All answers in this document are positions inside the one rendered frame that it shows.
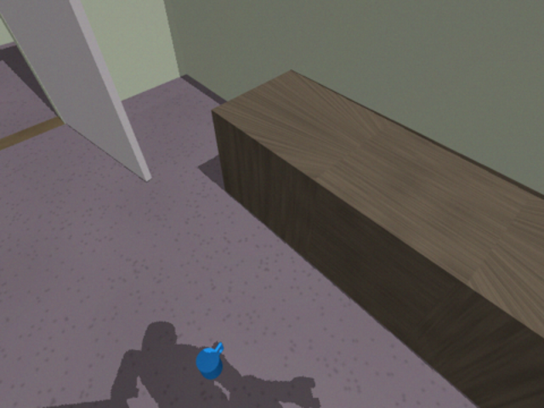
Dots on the mug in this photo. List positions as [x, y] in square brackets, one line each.
[209, 363]

